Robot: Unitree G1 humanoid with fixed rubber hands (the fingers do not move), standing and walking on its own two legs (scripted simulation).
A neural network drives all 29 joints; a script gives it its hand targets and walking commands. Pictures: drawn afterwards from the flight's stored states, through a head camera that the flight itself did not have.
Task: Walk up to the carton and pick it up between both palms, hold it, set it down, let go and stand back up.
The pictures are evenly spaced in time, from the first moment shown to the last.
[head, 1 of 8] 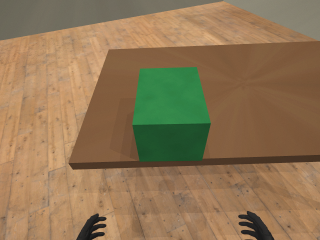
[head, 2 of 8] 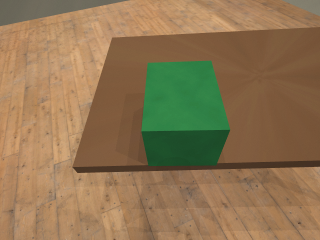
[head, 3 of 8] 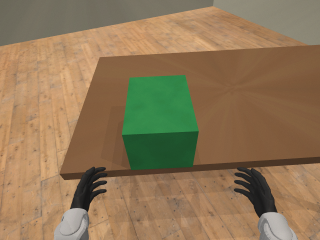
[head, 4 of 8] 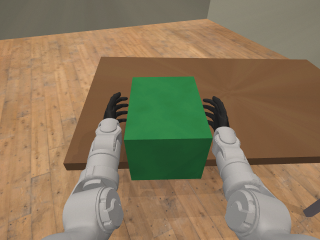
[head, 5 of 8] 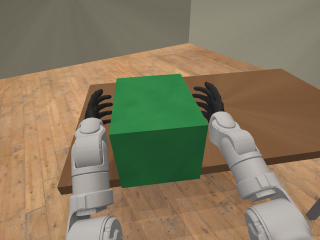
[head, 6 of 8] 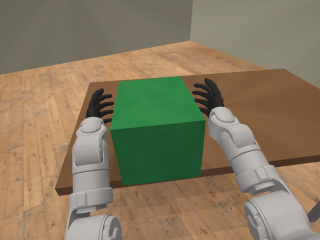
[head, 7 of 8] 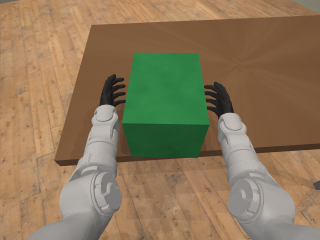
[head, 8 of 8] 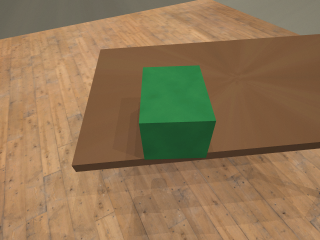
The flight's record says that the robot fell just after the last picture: no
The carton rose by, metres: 0.17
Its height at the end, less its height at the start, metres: +0.00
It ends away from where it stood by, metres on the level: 0.01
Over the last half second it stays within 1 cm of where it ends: yes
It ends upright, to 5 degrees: yes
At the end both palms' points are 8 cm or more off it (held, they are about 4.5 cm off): yes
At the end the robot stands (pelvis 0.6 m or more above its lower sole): yes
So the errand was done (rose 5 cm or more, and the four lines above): yes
